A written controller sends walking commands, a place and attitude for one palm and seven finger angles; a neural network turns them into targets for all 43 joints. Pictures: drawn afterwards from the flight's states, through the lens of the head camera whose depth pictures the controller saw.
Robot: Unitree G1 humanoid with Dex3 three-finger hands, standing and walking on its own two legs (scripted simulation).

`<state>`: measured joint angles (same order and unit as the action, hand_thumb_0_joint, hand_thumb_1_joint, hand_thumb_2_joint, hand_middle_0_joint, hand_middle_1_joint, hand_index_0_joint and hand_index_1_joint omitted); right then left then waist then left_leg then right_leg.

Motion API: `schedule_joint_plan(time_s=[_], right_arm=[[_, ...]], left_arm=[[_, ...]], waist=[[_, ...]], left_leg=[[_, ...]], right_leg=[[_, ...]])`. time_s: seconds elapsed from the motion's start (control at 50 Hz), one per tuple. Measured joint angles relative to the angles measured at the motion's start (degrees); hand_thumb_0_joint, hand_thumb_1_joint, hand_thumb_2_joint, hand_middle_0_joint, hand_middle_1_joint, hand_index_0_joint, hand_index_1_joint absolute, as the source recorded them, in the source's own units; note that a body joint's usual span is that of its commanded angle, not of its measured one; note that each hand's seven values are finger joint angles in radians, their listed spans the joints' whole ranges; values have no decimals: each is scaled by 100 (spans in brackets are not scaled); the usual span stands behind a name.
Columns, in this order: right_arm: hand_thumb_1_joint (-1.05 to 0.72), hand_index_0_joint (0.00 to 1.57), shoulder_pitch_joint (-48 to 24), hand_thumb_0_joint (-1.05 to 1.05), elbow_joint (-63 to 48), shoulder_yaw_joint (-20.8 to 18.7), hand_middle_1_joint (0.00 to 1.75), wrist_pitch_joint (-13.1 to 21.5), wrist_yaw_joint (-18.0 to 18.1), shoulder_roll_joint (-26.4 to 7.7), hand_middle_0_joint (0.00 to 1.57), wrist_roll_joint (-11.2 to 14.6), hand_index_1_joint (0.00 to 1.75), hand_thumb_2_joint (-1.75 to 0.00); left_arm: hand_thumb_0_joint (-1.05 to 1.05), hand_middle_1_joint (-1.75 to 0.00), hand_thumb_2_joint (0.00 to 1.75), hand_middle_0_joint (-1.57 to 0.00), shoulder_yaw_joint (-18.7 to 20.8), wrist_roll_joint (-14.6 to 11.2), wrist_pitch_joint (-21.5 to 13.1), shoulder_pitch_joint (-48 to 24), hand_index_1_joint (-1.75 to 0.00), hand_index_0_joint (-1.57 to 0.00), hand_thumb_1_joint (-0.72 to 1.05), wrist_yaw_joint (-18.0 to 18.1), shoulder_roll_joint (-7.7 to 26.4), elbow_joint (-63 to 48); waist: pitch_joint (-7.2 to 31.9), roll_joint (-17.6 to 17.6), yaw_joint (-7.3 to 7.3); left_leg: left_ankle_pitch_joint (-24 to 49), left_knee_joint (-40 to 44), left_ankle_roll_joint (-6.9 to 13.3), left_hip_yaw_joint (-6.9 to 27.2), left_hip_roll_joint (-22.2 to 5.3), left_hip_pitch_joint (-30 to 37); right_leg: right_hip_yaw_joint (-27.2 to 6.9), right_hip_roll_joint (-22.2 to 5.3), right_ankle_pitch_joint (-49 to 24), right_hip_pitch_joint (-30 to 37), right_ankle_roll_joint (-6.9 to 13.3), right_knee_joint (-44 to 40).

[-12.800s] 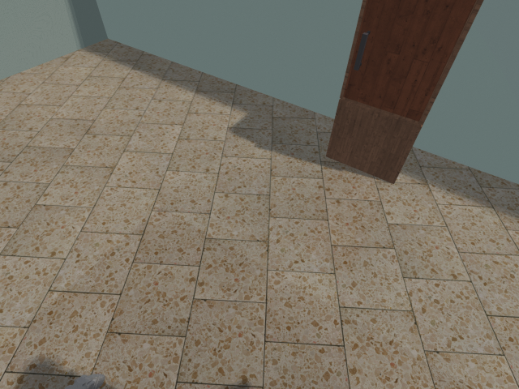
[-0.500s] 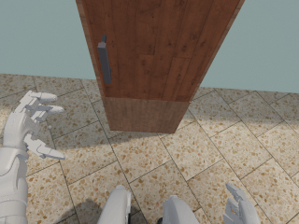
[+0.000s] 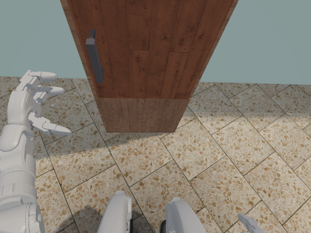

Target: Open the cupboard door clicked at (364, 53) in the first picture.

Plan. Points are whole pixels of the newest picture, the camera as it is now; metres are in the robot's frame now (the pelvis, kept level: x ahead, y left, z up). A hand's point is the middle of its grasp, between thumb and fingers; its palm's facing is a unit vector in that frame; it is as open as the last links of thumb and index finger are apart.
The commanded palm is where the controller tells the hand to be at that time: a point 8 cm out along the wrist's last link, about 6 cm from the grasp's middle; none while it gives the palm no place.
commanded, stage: move the hooked fingers beside the handle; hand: left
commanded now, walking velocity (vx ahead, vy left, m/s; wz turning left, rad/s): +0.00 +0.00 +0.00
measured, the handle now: (96, 58) +0.57 +0.18 +0.03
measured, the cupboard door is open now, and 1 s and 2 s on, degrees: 0 0 0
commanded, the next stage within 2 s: slide the fingers in behind the handle in 1.72 s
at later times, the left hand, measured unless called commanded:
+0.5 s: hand (66, 82) +0.49 +0.24 +0.03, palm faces +0.08 -1.00 -0.03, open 13.9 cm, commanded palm +0.48 +0.27 +0.02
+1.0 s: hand (73, 75) +0.52 +0.24 +0.01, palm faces +0.08 -1.00 -0.02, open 13.9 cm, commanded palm +0.51 +0.26 +0.02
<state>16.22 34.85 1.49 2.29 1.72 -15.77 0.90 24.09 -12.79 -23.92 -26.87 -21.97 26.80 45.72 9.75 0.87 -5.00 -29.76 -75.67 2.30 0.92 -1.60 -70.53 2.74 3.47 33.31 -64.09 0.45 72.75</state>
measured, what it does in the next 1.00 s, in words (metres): stands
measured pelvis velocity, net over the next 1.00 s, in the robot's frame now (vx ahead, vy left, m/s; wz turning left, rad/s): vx -0.01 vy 0.00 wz -0.05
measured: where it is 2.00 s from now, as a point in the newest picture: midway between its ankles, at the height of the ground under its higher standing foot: outside the picture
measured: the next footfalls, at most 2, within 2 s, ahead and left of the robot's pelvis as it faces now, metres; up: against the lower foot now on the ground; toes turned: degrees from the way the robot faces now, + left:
none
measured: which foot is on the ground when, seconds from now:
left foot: down 0.00-1.00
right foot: down 0.00-1.00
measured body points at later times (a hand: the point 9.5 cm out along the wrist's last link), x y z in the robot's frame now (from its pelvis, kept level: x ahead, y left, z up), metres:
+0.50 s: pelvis -0.01 +0.00 -0.02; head +0.15 +0.03 +0.40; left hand +0.48 +0.30 +0.03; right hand +0.04 -0.28 -0.12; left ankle +0.05 +0.09 -0.61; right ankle +0.01 -0.12 -0.61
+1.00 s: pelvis -0.01 +0.00 -0.03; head +0.18 +0.04 +0.38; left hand +0.51 +0.29 +0.01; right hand -0.01 -0.26 -0.13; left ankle +0.05 +0.09 -0.61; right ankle +0.01 -0.12 -0.61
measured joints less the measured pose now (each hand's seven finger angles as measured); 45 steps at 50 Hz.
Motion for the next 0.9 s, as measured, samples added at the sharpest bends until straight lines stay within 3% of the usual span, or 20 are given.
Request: schedule_joint_plan(time_s=[0.24,0.38,0.52,0.68,0.82,0.9], right_arm=[[-90,21,28,1,103,18,30,-199,-66,2,20,-97,30,-90],[-90,21,40,1,61,109,30,-356,-76,-4,20,-126,30,-90],[-90,21,136,1,110,105,30,-469,-134,-4,20,-169,30,-90],[-90,21,198,1,80,187,30,-578,-146,-35,20,-193,30,-90],[-90,21,212,1,46,210,30,-623,-200,-37,20,-274,30,-90],[-90,21,277,1,-27,219,30,-747,-241,-27,20,-267,30,-90]], left_arm=[[-1,-120,30,-30,51,302,-302,-974,-120,-30,-50,195,125,873],[-1,-120,30,-30,250,500,-170,-1577,-120,-30,-49,293,423,1530],[-1,-120,30,-30,322,568,-284,-1908,-120,-30,-49,321,627,1618],[-1,-120,30,-30,269,729,-15,-2484,-120,-30,-50,398,851,2156],[-1,-120,30,-30,386,946,-109,-2920,-120,-30,-50,582,1056,2174],[-1,-120,30,-30,464,975,41,-2865,-120,-30,-49,525,1129,2100]], waist=[[-50,5,-135],[-74,26,-307],[-87,53,-384],[-117,89,-525],[-153,97,-701],[-179,134,-723]], left_leg=[[-21,-195,-8,21,-12,-333],[-41,-331,-10,29,-49,-568],[-76,-452,-21,58,-78,-766],[-76,-556,-14,113,-81,-987],[-103,-733,-14,152,-112,-1299],[-118,-734,1,121,-136,-1310]], right_leg=[[26,11,32,-330,10,201],[35,45,44,-571,19,335],[62,76,63,-758,30,428],[117,84,62,-946,28,496],[156,117,70,-1237,29,631],[122,138,63,-1260,13,622]])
